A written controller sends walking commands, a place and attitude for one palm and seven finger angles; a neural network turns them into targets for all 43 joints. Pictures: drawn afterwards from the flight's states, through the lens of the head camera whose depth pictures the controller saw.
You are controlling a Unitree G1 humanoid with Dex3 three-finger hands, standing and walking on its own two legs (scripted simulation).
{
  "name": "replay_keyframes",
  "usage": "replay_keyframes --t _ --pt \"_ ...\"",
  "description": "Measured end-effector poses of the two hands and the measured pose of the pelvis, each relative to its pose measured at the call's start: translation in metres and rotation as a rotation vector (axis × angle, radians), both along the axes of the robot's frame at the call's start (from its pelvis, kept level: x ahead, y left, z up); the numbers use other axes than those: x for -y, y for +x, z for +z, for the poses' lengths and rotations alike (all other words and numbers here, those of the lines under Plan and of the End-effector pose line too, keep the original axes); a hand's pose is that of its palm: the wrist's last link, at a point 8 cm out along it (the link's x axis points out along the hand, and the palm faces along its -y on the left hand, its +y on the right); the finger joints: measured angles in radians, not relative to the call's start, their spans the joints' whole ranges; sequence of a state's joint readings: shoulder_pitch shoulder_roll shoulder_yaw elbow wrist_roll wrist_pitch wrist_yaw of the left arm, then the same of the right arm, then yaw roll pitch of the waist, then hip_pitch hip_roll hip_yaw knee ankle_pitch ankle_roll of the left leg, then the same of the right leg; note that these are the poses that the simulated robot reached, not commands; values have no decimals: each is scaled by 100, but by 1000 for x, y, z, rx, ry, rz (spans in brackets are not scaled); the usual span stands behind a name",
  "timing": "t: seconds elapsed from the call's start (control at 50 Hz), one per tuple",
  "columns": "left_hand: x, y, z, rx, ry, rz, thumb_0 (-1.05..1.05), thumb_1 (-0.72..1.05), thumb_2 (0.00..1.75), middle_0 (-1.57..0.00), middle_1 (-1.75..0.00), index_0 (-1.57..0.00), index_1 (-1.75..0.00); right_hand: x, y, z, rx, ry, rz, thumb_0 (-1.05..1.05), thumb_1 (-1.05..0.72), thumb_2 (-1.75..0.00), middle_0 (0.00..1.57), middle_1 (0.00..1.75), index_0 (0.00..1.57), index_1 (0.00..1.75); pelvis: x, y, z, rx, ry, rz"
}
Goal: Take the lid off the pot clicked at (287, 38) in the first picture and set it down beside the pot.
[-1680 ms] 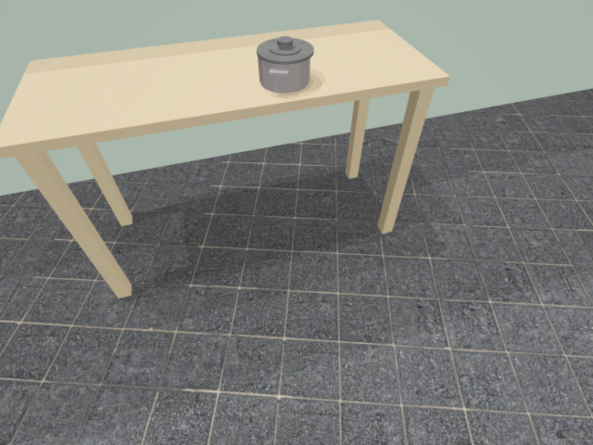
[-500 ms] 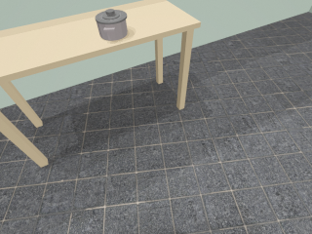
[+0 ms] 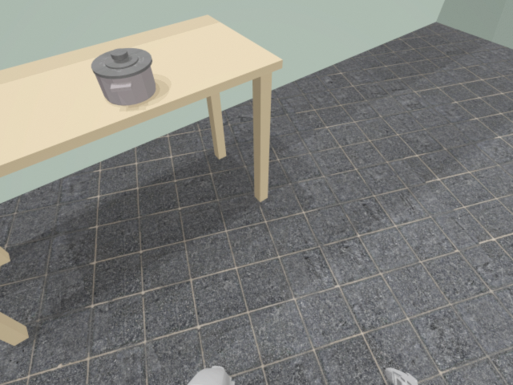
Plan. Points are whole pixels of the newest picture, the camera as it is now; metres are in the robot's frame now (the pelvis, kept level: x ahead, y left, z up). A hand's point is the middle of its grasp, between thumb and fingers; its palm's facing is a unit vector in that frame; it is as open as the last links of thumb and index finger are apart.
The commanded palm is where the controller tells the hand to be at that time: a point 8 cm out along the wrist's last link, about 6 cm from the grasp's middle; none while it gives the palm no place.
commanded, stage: walk to a spot facing it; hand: left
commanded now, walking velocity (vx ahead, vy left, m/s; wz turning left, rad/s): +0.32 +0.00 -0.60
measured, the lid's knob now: (119, 54) +0.83 +0.50 +0.08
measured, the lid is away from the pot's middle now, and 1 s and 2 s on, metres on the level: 0.01 0.01 0.01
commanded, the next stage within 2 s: none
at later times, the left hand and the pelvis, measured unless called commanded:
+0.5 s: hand (197, 270) +0.36 +0.19 -0.17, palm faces -0.35 -0.92 -0.16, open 7.4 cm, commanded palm none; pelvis +0.19 +0.05 +0.00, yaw -20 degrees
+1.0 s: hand (240, 223) +0.50 +0.12 -0.16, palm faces -0.52 -0.81 -0.27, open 7.3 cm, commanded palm none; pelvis +0.32 -0.01 -0.01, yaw -36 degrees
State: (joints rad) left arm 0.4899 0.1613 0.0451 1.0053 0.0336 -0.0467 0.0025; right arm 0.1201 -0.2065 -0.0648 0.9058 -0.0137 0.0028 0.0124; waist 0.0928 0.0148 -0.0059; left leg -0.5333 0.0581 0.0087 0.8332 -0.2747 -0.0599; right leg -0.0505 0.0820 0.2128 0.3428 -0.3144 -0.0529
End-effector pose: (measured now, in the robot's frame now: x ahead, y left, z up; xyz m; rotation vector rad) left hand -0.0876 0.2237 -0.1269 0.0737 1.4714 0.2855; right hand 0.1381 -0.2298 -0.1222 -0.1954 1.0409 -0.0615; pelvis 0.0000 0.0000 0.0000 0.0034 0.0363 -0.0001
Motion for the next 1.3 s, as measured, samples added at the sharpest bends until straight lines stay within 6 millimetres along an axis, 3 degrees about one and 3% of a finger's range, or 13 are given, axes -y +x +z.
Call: replay_keyframes --t 0.12,0.22,0.3,0.38,0.48,0.56,0.64,0.7,0.76,0.88,0.98,1.16,1.3 --pt "-56 73 -31 -17 -18 -83 1 90 90 -21 -30 -20 -30 -42 52 3 137 -12 -55 1 -91 -90 20 30 20 30 -37 49 -20 18 -11 -97" --pt "-89 185 -28 96 -12 -217 1 91 90 -20 -30 -20 -30 -51 20 9 43 -36 -185 1 -90 -90 20 30 20 30 -51 86 -7 38 -22 -168" --pt "-92 279 -16 217 -16 -315 1 91 90 -20 -30 -20 -29 -47 -22 10 -87 -75 -328 0 -93 -90 21 30 20 30 -59 114 1 36 -26 -225" --pt "-76 358 -10 279 -35 -417 0 91 90 -20 -30 -19 -29 -50 -64 7 -229 -87 -439 0 -93 -90 20 30 20 30 -62 143 1 32 -26 -282" --pt "-33 441 -11 308 -82 -547 0 91 90 -20 -30 -19 -29 -72 -102 1 -400 -43 -552 0 -92 -90 20 29 19 30 -55 179 -3 30 -25 -340" --pt "18 502 -17 327 -123 -651 1 91 90 -20 -30 -19 -29 -95 -113 -6 -522 29 -631 1 -91 -90 20 29 19 30 -40 210 -11 24 -25 -383" --pt "70 554 -26 377 -146 -735 1 91 90 -20 -30 -20 -29 -104 -105 -18 -605 113 -699 1 -91 -90 20 30 19 30 -13 244 -26 29 -13 -428" --pt "90 574 -31 406 -138 -742 0 91 90 -20 -30 -20 -30 -89 -76 -33 -586 139 -732 1 -91 -90 20 30 20 30 3 261 -33 40 -9 -460" --pt "93 579 -26 367 -109 -749 0 91 90 -20 -30 -20 -30 -58 -23 -39 -455 122 -737 2 -91 -90 20 30 20 30 11 274 -26 56 -17 -491" --pt "79 585 -10 276 -38 -786 0 91 90 -21 -30 -20 -30 6 90 -29 -137 62 -716 1 -91 -90 20 30 20 30 14 295 -12 39 4 -569" --pt "62 599 -1 259 -10 -782 0 91 90 -21 -30 -20 -30 32 147 -16 -11 26 -689 1 -91 -90 20 30 20 30 9 315 -8 23 16 -625" --pt "26 629 -15 207 -12 -782 1 91 90 -21 -30 -20 -30 33 189 2 36 -61 -718 1 -91 -90 20 30 20 30 -12 353 -12 -6 -7 -713" --pt "23 658 -23 144 -49 -880 1 91 90 -20 -30 -20 -30 1 157 21 -32 -105 -811 1 -90 -90 20 30 20 30 -25 369 -3 11 -34 -813"
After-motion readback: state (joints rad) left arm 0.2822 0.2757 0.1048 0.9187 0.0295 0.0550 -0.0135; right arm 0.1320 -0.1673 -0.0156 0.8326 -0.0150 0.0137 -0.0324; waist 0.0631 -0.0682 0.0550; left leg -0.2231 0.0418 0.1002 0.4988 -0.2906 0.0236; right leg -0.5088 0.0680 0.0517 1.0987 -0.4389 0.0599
